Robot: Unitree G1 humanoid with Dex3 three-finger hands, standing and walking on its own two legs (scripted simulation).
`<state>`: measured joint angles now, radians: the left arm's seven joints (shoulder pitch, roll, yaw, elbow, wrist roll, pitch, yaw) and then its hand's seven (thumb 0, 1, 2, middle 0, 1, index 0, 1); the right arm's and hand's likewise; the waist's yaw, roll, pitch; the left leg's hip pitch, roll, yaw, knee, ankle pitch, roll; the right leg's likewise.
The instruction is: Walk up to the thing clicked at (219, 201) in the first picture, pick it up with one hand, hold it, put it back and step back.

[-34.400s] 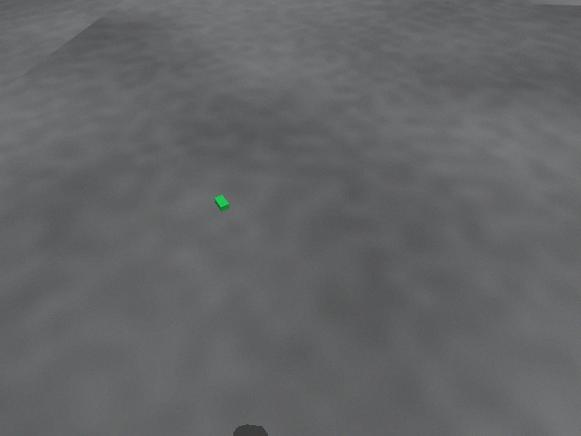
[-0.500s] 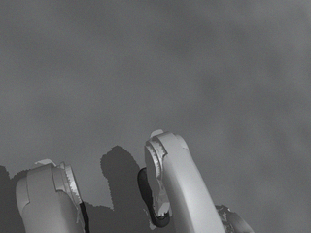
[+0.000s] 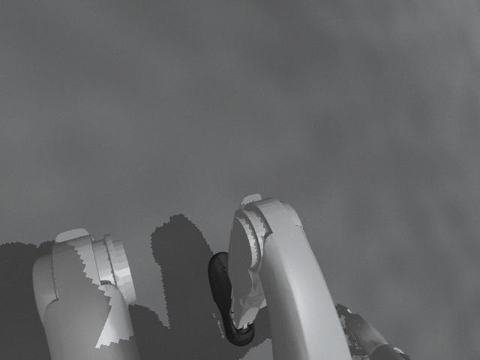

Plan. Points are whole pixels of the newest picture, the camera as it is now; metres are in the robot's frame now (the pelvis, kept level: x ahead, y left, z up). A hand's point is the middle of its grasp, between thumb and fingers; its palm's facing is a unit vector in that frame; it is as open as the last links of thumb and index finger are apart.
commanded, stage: rest palm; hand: left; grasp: from above
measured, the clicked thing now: out of the picture +0.46 +0.37 -0.30
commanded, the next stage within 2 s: close in 1.46 s
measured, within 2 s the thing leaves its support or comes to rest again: neither
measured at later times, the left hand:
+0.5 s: hand out of the picture +0.44 +0.37 -0.24, palm faces -0.47 -0.13 -0.88, open 13.9 cm
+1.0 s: hand out of the picture +0.43 +0.36 -0.25, palm faces -0.42 -0.10 -0.90, open 14.3 cm
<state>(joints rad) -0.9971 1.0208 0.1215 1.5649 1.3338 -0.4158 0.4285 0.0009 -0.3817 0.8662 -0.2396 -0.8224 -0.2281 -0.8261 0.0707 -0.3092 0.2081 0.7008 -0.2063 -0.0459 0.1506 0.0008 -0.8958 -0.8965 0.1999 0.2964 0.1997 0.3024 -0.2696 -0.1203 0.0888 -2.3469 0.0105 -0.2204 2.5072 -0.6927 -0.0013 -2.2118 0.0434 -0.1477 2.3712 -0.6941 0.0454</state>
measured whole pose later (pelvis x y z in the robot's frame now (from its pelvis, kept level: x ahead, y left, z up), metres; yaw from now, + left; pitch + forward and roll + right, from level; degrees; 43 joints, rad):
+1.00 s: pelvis +0.00 +0.00 -0.01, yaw -3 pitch +26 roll -15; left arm -1.00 1.08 0.12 1.72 1.36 -0.31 0.64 0.00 -0.52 0.99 -0.09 -0.93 -0.07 -0.94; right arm 0.02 -0.33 0.29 0.66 -0.27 -0.17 0.21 0.00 -0.89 -0.90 0.20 0.30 0.20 0.30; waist -0.33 -0.16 0.14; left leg -2.35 0.03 -0.27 2.57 -0.71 0.01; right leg -2.22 0.08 -0.18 2.39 -0.67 0.06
